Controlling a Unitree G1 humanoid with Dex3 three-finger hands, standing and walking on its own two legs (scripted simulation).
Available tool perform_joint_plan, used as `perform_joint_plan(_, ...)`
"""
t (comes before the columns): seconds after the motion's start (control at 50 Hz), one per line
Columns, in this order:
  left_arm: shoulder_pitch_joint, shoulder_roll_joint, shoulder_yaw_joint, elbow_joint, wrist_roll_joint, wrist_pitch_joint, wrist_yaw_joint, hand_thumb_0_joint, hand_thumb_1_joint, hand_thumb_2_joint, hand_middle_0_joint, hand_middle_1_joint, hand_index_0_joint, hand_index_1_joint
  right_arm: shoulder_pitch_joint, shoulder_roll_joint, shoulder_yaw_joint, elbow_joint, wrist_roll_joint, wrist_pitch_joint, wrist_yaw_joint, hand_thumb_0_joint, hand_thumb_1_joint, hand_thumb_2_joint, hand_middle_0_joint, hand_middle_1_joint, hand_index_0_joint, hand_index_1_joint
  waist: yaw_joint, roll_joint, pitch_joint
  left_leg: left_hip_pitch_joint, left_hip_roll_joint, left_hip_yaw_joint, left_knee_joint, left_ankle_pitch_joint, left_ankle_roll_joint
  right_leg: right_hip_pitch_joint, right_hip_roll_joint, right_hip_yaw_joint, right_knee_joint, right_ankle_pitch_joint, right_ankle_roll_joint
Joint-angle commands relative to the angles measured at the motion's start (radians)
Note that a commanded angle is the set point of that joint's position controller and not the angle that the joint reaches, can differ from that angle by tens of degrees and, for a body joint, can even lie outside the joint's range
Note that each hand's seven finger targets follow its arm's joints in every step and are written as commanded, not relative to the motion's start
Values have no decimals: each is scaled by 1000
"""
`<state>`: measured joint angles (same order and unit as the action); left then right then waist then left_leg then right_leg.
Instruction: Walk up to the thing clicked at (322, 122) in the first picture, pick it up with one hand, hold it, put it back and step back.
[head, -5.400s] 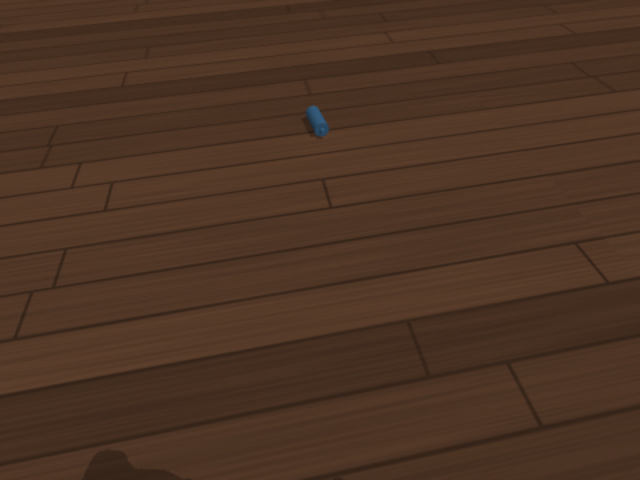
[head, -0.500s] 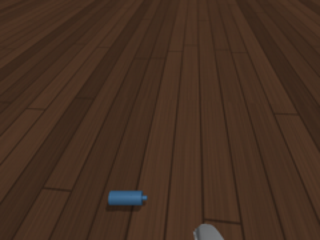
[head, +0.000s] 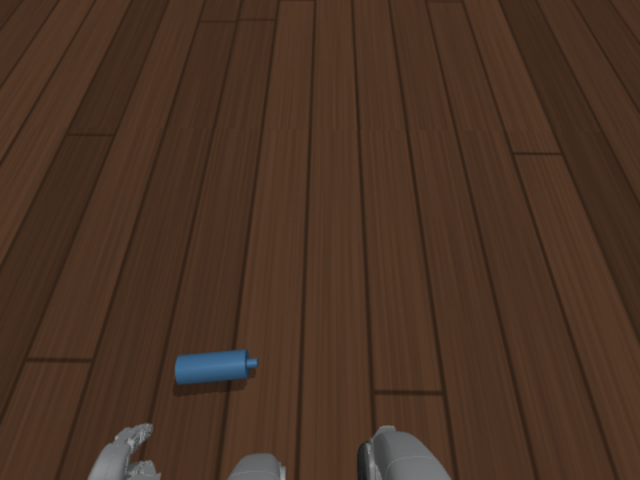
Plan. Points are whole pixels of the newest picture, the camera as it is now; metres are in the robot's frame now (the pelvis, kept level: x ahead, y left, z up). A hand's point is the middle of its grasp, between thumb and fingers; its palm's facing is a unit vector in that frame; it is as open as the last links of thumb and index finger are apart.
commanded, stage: walk up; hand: left
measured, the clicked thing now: (218, 366) +0.41 +0.32 -0.71
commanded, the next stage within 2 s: none
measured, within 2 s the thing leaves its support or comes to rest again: neither
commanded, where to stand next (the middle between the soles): +0.03 -0.04 m, yaw +3 degrees
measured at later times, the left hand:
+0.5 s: hand out of the picture +0.08 +0.25 -0.16, palm faces +0.00 -0.92 -0.39, open 7.4 cm
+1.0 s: hand out of the picture +0.02 +0.23 -0.13, palm faces +0.06 -0.91 -0.42, open 7.4 cm
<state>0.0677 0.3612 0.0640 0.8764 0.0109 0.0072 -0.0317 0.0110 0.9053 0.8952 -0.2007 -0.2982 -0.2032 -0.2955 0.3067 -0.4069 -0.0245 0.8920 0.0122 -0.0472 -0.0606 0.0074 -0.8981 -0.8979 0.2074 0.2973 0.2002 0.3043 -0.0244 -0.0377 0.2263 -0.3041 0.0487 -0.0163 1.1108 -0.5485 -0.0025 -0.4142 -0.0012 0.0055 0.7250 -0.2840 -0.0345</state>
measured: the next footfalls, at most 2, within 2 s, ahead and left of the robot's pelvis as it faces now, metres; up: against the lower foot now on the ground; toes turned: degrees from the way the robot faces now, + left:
left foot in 0.22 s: +0.12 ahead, +0.11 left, +0.00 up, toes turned +3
right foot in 0.52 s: +0.02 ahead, -0.17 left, +0.00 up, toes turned +1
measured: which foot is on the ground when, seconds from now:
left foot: up 0.00-0.20, down 0.22-0.56, up 0.58-0.80, down 0.82-1.00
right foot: down 0.00-0.26, up 0.28-0.50, down 0.52-1.00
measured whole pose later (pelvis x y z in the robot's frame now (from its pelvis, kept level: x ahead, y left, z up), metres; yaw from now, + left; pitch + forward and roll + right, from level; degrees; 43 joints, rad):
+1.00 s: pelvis -0.05 -0.05 +0.01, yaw +3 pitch -3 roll +1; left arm 0.18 0.39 0.04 0.97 0.01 -0.03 0.01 0.01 0.90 0.90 -0.20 -0.30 -0.20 -0.30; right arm 0.16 -0.35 -0.02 0.97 -0.02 0.00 0.03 0.01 -0.90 -0.90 0.21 0.30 0.20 0.30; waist 0.01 0.00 0.09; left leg -0.26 -0.01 -0.02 0.61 -0.29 0.00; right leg -0.28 -0.04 0.00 0.68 -0.42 -0.01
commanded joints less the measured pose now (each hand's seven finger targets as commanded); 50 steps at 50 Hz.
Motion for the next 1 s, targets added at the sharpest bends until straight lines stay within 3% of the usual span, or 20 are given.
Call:
perform_joint_plan(0.0,123,233,57,-49,-11,5,41,0,900,900,-200,-300,-200,-300,78,-210,-53,-35,15,-29,-21,0,-900,-900,200,300,200,300,62,-62,-316,-204,-35,-40,111,-64,15,354,-263,205,-151,759,-264)
perform_joint_plan(0.12,36,225,31,-78,1,3,50,0,900,900,-200,-300,-200,-300,70,-160,-40,-7,4,-16,-7,0,-900,-900,200,300,200,300,31,-143,-248,-88,-39,67,-314,171,3,195,-195,127,-76,777,-215)
perform_joint_plan(0.18,-43,226,27,-101,-29,31,44,0,900,900,-200,-300,-200,-300,99,-193,-66,1,-20,-12,-8,0,-900,-900,200,300,200,300,-34,-137,-270,106,-46,38,-527,519,16,24,-174,130,13,393,-120)
perform_joint_plan(0.2,-43,193,20,-111,-35,41,43,0,900,900,-200,-300,-200,-300,66,-254,-80,-15,-35,-10,-8,0,-900,-900,200,300,200,300,-26,-6,-258,105,66,-120,-563,649,50,-50,-121,109,77,213,-65)
perform_joint_plan(0.24,12,214,34,-86,-34,65,61,0,900,900,-200,-300,-200,-300,-41,-385,-105,-64,-26,-2,3,0,-900,-900,200,300,200,300,-20,206,-234,-62,419,-570,-763,698,304,-20,49,97,436,-372,-2)
perform_joint_plan(0.26,25,228,36,-73,-22,68,63,0,900,900,-200,-300,-200,-300,-92,-375,-112,-68,-34,-4,-2,0,-900,-900,200,300,200,300,-1,180,-198,-88,428,-617,-762,648,346,-42,29,150,544,-355,2)
perform_joint_plan(0.32,89,222,50,-32,-26,55,48,0,900,900,-200,-300,-200,-300,-147,-259,-81,-95,-33,-6,-6,0,-900,-900,200,300,200,300,45,100,-242,15,239,-268,-634,714,229,-81,38,179,538,-269,-2)
perform_joint_plan(0.42,82,196,37,-21,-27,12,43,0,900,900,-200,-300,-200,-300,-124,-226,-76,-85,-49,18,24,0,-900,-900,200,300,200,300,-3,226,-358,198,171,-152,-546,601,209,-15,-5,26,147,-273,44)
perform_joint_plan(0.48,203,174,34,57,-21,-22,59,0,900,900,-200,-300,-200,-300,-191,-216,-64,-90,-43,49,41,0,-900,-900,200,300,200,300,67,230,-351,91,126,-89,-400,617,176,211,12,-51,-294,-32,47)
perform_joint_plan(0.52,169,285,50,43,17,-50,70,0,900,900,-200,-300,-200,-300,-170,-125,-39,-99,-13,62,48,0,-900,-900,200,300,200,300,42,8,-283,-194,1,-67,-221,383,61,307,-158,298,-331,150,-5)
perform_joint_plan(0.54,127,378,68,24,21,-49,73,0,900,900,-200,-300,-200,-300,-210,-129,-43,-119,-12,65,40,0,-900,-900,200,300,200,300,50,-89,-231,-277,-84,-94,-239,-7,29,198,-352,497,-345,182,-128)
perform_joint_plan(0.56,79,448,76,8,25,-45,75,0,900,900,-200,-300,-200,-300,-245,-195,-72,-102,-19,70,27,0,-900,-900,200,300,200,300,69,-157,-198,-169,-55,-151,-123,-71,21,28,-437,598,-373,168,-230)
perform_joint_plan(0.64,48,278,54,10,18,-62,73,0,900,900,-200,-300,-200,-300,-159,-166,-71,-29,0,56,47,0,-900,-900,200,300,200,300,11,-83,-154,-198,-93,-114,-136,114,24,202,-232,213,-240,448,-114)
perform_joint_plan(0.72,150,271,51,24,23,-66,71,0,900,900,-200,-300,-200,-300,-205,-143,-61,-34,-15,44,54,0,-900,-900,200,300,200,300,74,-160,-214,-154,-62,-24,-365,93,12,334,-216,191,-214,484,-119)
perform_joint_plan(0.8,91,234,26,-4,-5,-52,62,0,900,900,-200,-300,-200,-300,-102,-162,-76,23,-35,15,53,0,-900,-900,200,300,200,300,1,-117,-306,193,-47,-20,-719,385,50,200,-192,123,-43,463,-60)
perform_joint_plan(0.82,102,194,13,-13,-14,-54,64,0,900,900,-200,-300,-200,-300,-78,-212,-92,34,-44,9,48,0,-900,-900,200,300,200,300,-5,10,-356,342,59,-200,-723,524,101,69,-121,67,84,356,-10)
perform_joint_plan(0.84,111,138,-3,-19,-24,-50,62,0,900,900,-200,-300,-200,-300,-108,-247,-94,17,-47,6,48,0,-900,-900,200,300,200,300,10,145,-352,393,201,-392,-734,546,174,-85,-16,-13,125,-38,30)
perform_joint_plan(0.86,73,207,15,1,-11,-44,72,0,900,900,-200,-300,-200,-300,-108,-297,-102,21,-31,11,55,0,-900,-900,200,300,200,300,-16,202,-313,227,288,-456,-746,413,290,-21,-36,6,160,-348,20)
perform_joint_plan(0.88,72,227,15,18,-8,-47,69,0,900,900,-200,-300,-200,-300,-146,-276,-100,22,-32,17,58,0,-900,-900,200,300,200,300,3,173,-260,127,273,-434,-762,325,295,39,-66,35,126,-323,11)
perform_joint_plan(0.98,178,213,25,87,4,-72,58,0,900,900,-200,-300,-200,-300,-270,-155,-43,0,-14,39,72,0,-900,-900,200,300,200,300,82,112,-214,-96,42,-124,-587,314,77,331,-33,6,-288,74,9)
